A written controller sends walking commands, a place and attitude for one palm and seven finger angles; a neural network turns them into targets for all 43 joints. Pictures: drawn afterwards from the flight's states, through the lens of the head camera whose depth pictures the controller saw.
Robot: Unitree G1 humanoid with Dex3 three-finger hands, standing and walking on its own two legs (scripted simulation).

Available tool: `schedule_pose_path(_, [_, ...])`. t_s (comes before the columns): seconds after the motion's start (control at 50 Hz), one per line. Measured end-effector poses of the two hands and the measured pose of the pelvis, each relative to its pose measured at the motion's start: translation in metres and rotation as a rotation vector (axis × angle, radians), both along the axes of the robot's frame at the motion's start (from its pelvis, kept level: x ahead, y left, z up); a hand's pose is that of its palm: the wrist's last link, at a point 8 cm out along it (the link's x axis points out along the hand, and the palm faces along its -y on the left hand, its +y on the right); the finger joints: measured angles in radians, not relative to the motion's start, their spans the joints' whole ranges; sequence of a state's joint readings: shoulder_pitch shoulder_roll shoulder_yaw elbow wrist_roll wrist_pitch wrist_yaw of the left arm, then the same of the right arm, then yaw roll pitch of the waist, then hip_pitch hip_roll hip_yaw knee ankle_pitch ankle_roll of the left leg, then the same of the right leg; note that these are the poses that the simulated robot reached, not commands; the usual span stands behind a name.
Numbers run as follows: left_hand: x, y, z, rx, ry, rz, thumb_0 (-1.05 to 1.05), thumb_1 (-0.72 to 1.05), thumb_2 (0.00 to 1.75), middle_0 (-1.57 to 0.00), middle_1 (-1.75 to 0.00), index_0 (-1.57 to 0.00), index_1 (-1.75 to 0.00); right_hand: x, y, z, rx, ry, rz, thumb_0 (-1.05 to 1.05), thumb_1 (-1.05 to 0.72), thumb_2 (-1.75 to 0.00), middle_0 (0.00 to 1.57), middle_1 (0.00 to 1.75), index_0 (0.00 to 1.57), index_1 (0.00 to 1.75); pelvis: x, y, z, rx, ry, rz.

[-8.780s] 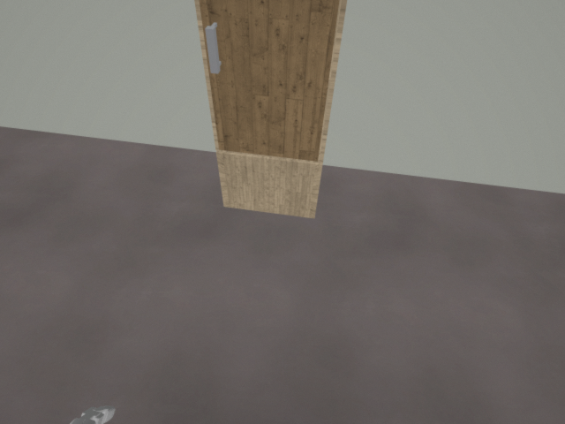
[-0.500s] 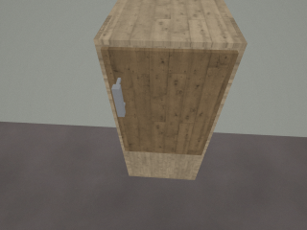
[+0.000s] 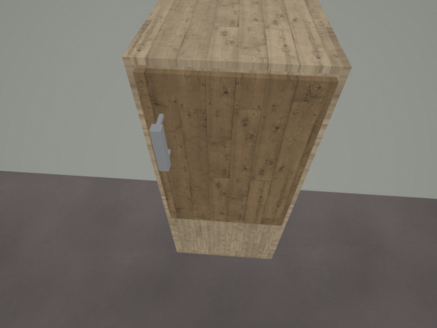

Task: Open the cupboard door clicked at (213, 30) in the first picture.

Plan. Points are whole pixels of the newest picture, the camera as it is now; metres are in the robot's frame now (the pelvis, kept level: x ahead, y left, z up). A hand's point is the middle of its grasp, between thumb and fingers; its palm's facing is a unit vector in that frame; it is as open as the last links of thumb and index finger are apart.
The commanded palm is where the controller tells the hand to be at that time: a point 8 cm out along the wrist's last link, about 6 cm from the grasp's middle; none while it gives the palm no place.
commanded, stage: come to a stop and stand still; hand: left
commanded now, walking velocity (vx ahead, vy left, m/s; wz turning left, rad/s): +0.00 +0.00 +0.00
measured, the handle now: (162, 142) +0.51 +0.17 +0.02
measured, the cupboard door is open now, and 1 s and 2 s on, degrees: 0 0 0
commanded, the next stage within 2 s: look again from close up in 0.12 s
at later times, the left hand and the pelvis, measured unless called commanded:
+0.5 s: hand out of the picture +0.00 +0.15 -0.17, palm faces +0.03 -0.98 -0.20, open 7.3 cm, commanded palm none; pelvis +0.00 -0.02 +0.00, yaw +0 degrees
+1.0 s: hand out of the picture +0.12 +0.17 -0.08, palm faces +0.27 -0.94 -0.20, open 7.3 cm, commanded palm +0.10 +0.21 -0.06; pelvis -0.01 -0.03 +0.00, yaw +2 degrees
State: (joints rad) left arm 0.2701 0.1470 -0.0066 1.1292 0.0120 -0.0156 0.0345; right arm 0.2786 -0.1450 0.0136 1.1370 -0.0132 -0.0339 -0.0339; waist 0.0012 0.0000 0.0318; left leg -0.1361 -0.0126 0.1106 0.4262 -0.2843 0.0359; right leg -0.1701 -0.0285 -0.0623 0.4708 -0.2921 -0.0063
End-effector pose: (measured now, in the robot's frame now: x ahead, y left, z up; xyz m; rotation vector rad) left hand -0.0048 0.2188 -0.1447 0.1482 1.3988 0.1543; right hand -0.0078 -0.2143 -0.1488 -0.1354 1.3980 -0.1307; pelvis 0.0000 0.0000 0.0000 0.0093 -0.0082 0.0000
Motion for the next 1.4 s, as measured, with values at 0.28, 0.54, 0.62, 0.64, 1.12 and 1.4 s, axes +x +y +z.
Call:
schedule_pose_path(0.28, [0.003, -0.012, 0.001, 0.003, -0.003, 0.006, 0.0, 0.92, 0.9, -0.2, -0.3, -0.2, -0.3, 0.009, -0.014, 0.0, -0.005, -0.003, 0.008, 0.01, -0.92, -0.9, 0.19, 0.3, 0.2, 0.3, 0.004, -0.013, 0.001, 0.003, -0.004, 0.002])
schedule_pose_path(0.54, [0.002, -0.022, 0.001, 0.002, -0.008, 0.009, 0.0, 0.92, 0.9, -0.2, -0.3, -0.2, -0.3, 0.005, -0.024, 0.001, 0.001, 0.015, 0.008, 0.0, -0.92, -0.9, 0.19, 0.3, 0.2, 0.3, 0.003, -0.025, 0.001, 0.003, -0.004, 0.007])
schedule_pose_path(0.62, [0.001, -0.025, 0.001, 0.001, -0.009, 0.011, 0.0, 0.92, 0.9, -0.2, -0.3, -0.2, -0.3, 0.004, -0.026, 0.001, 0.001, 0.016, 0.008, 0.0, -0.92, -0.9, 0.19, 0.3, 0.2, 0.3, 0.003, -0.027, 0.001, 0.003, -0.005, 0.007])
schedule_pose_path(0.64, [0.001, -0.026, 0.001, 0.001, -0.009, 0.011, 0.0, 0.92, 0.9, -0.2, -0.3, -0.2, -0.3, 0.004, -0.027, 0.001, 0.001, 0.015, 0.008, 0.0, -0.92, -0.9, 0.19, 0.3, 0.2, 0.3, 0.003, -0.028, 0.001, 0.003, -0.005, 0.008])
schedule_pose_path(1.12, [0.18, -0.018, 0.154, -0.025, -1.281, -0.042, 0.02, 0.81, 0.85, -0.21, -0.38, -0.21, -0.38, 0.123, -0.071, 0.042, -0.12, -0.715, 0.077, 0.01, -0.92, -0.9, 0.2, 0.3, 0.2, 0.3, -0.031, -0.027, -0.024, 0.011, 0.103, 0.029])
schedule_pose_path(1.4, [0.087, 0.017, 0.098, -0.027, -1.348, -0.059, 0.01, 0.47, 0.72, -0.24, -0.58, -0.24, -0.58, 0.179, -0.039, 0.045, -0.123, -0.904, 0.278, 0.01, -0.91, -0.9, 0.19, 0.3, 0.2, 0.3, -0.06, -0.026, -0.079, -0.032, 0.184, 0.051])
